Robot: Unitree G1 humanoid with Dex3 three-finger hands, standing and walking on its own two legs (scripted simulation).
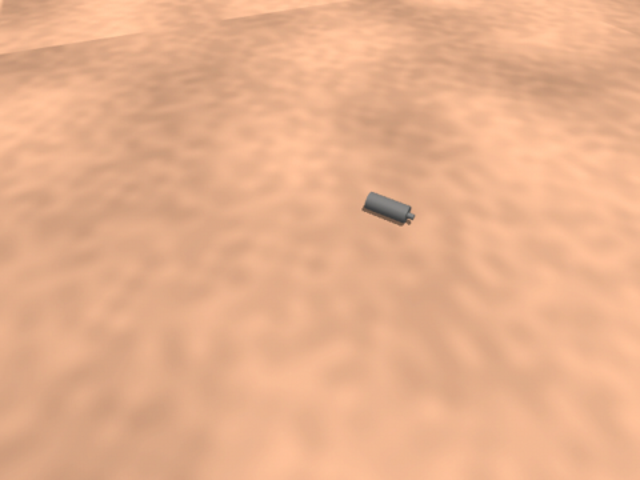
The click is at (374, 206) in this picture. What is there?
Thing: lying bottle
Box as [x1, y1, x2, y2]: [364, 192, 414, 222]
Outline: 367,196 364,206 368,209 401,222 404,222 407,218 412,219 414,216 414,214 409,212 410,206 373,192 370,192
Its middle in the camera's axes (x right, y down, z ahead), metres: +0.33 -0.18 +1.78
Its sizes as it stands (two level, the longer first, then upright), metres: 0.227 0.083 0.083
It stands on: the floor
